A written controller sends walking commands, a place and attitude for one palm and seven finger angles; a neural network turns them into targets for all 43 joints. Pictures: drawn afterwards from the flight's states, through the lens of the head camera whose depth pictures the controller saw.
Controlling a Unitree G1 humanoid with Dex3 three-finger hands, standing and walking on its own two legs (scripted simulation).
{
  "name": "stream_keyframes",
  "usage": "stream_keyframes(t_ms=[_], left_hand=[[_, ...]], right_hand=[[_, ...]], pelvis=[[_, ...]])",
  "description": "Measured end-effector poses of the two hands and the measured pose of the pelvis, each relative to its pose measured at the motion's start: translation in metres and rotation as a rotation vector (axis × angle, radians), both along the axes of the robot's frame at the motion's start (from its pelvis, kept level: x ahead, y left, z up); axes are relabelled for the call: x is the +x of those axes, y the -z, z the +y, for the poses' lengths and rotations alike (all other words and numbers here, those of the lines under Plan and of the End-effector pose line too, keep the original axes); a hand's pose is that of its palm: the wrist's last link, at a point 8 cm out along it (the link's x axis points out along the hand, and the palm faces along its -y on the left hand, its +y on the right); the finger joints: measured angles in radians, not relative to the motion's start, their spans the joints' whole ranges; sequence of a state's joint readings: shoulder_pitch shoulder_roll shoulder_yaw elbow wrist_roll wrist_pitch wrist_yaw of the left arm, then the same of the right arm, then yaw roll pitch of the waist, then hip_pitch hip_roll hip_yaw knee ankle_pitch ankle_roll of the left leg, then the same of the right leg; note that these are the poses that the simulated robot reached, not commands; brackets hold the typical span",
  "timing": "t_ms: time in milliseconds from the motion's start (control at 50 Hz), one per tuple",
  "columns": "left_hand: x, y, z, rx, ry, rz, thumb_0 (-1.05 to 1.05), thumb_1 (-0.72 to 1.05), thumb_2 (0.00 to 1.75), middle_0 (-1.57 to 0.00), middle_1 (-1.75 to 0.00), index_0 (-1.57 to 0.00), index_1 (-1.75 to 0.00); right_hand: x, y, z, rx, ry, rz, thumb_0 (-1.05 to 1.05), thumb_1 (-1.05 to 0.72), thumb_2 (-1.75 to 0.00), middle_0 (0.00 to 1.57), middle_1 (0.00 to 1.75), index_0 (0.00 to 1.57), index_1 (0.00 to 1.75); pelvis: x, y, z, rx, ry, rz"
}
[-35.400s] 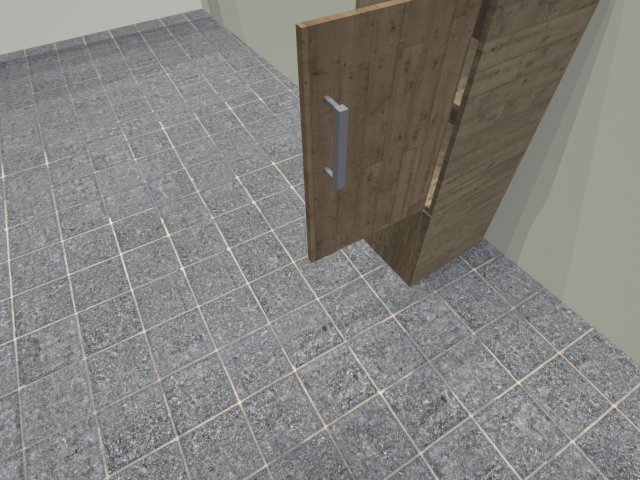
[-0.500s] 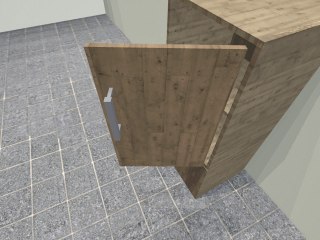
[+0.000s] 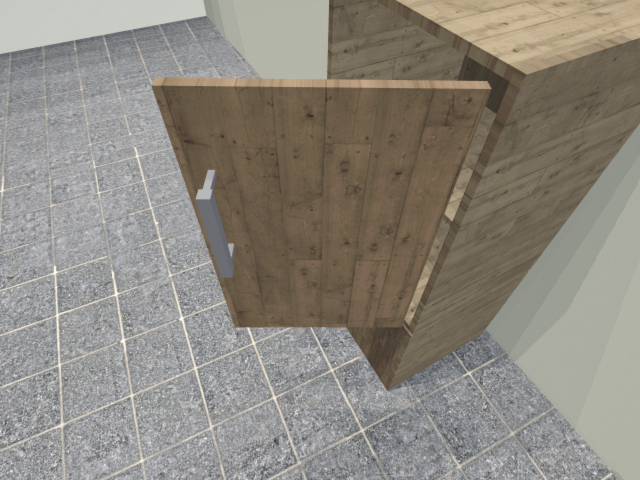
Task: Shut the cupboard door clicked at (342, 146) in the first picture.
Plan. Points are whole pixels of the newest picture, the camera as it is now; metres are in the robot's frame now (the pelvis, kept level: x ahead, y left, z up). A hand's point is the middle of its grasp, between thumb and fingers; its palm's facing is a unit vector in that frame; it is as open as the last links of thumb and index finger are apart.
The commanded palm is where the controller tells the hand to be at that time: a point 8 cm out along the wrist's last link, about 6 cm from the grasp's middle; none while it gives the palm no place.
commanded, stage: look again from close up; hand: left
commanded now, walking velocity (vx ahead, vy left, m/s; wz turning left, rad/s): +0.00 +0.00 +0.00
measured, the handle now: (219, 227) +0.45 +0.17 +0.04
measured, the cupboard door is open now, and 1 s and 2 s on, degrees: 61 61 61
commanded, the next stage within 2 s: raise the hand and make a fist in 0.44 s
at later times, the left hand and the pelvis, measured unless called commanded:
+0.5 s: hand out of the picture +0.03 +0.20 -0.17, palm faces -0.01 -0.97 -0.23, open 7.4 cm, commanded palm none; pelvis +0.01 +0.02 +0.00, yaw -1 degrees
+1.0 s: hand out of the picture +0.13 +0.20 -0.06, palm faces +0.13 -0.99 -0.01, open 6.0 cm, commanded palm +0.13 +0.25 -0.04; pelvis -0.05 -0.01 -0.10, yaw +3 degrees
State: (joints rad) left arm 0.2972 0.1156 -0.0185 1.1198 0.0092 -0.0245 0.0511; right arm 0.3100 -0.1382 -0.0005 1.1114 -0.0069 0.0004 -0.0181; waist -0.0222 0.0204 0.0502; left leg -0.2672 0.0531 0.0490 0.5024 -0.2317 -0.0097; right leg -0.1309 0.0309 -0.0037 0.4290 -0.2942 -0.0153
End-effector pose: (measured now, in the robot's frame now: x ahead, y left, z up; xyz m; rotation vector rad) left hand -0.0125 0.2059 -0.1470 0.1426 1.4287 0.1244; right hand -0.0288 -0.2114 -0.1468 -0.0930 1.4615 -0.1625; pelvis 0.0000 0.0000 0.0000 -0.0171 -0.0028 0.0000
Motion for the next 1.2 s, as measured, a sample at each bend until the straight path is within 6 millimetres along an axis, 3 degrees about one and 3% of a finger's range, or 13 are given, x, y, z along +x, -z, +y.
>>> stream_keyframes(t_ms=[120,260,560,600,700,760,800,840,940,1020,1120,1200], left_hand=[[0.011,-0.003,0.019,0.04,-0.006,-0.052,0.01,0.91,0.9,-0.2,-0.3,-0.2,-0.3],[0.027,-0.005,0.034,0.059,0.01,-0.09,0.0,0.91,0.9,-0.2,-0.3,-0.2,-0.3],[0.037,-0.004,0.043,0.058,0.027,-0.084,0.0,0.9,0.9,-0.2,-0.3,-0.2,-0.3],[0.065,-0.022,0.052,0.077,-0.067,-0.276,0.01,0.9,0.9,-0.2,-0.3,-0.21,-0.3],[0.158,-0.118,0.048,0.098,-0.08,-0.994,0.02,0.91,0.9,-0.22,-0.32,-0.23,-0.32],[0.185,-0.143,0.041,0.031,-0.031,-1.3,0.01,0.91,0.9,-0.25,-0.36,-0.26,-0.36],[0.186,-0.142,0.035,-0.03,0.045,-1.443,0.01,0.91,0.9,-0.28,-0.39,-0.28,-0.39],[0.176,-0.129,0.03,-0.082,0.115,-1.495,0.0,0.91,0.9,-0.31,-0.42,-0.31,-0.42],[0.129,-0.087,0.038,-0.115,0.057,-1.353,0.01,0.9,0.9,-0.4,-0.51,-0.4,-0.51],[0.108,-0.093,0.048,-0.029,0.019,-1.371,0.02,0.9,0.9,-0.47,-0.59,-0.47,-0.59],[0.128,-0.117,0.046,-0.059,0.098,-1.48,0.02,0.9,0.91,-0.56,-0.69,-0.56,-0.69],[0.152,-0.12,0.042,-0.142,0.142,-1.416,0.02,0.9,0.9,-0.63,-0.77,-0.63,-0.77]], right_hand=[[0.029,0.01,0.004,-0.001,-0.036,-0.088,0.02,-0.93,-0.89,0.2,0.3,0.2,0.3],[0.051,0.006,0.001,-0.017,-0.054,-0.143,0.02,-0.94,-0.89,0.19,0.3,0.2,0.3],[0.071,-0.003,-0.004,-0.044,-0.074,-0.157,0.0,-0.91,-0.89,0.2,0.3,0.2,0.3],[0.078,-0.009,-0.008,-0.087,-0.073,-0.262,0.01,-0.91,-0.89,0.2,0.3,0.2,0.3],[0.117,-0.024,-0.021,-0.111,-0.103,-0.611,0.01,-0.9,-0.89,0.2,0.3,0.2,0.3],[0.144,-0.025,-0.029,-0.108,-0.147,-0.742,0.01,-0.9,-0.89,0.2,0.3,0.2,0.3],[0.162,-0.024,-0.034,-0.114,-0.181,-0.812,0.01,-0.9,-0.89,0.2,0.3,0.2,0.3],[0.178,-0.023,-0.039,-0.121,-0.207,-0.874,0.01,-0.9,-0.89,0.2,0.3,0.2,0.3],[0.205,-0.019,-0.04,-0.131,-0.245,-0.977,0.01,-0.9,-0.9,0.2,0.3,0.2,0.3],[0.21,-0.013,-0.029,-0.126,-0.286,-0.991,0.01,-0.9,-0.9,0.19,0.3,0.2,0.3],[0.195,0.004,-0.011,-0.092,-0.292,-0.928,0.01,-0.9,-0.9,0.2,0.3,0.2,0.3],[0.172,0.012,-0.003,-0.067,-0.232,-0.854,0.01,-0.9,-0.89,0.2,0.3,0.2,0.3]], pelvis=[[0.004,0.005,0.01,0.011,-0.004,-0.01],[0.007,0.005,0.015,0.025,0.005,-0.014],[0.011,0.002,0.016,0.021,0.015,-0.007],[0.006,0.006,0.015,0.02,0.007,-0.009],[-0.003,0.02,0.01,0.04,-0.047,0.042],[-0.016,0.036,0.005,0.029,-0.039,0.113],[-0.025,0.052,0.0,0.032,-0.029,0.164],[-0.033,0.068,-0.006,0.033,-0.024,0.194],[-0.045,0.094,-0.013,0.016,-0.038,0.21],[-0.049,0.1,-0.015,-0.014,-0.052,0.208],[-0.052,0.1,-0.013,-0.041,-0.062,0.21],[-0.05,0.093,-0.007,-0.04,-0.053,0.212]])
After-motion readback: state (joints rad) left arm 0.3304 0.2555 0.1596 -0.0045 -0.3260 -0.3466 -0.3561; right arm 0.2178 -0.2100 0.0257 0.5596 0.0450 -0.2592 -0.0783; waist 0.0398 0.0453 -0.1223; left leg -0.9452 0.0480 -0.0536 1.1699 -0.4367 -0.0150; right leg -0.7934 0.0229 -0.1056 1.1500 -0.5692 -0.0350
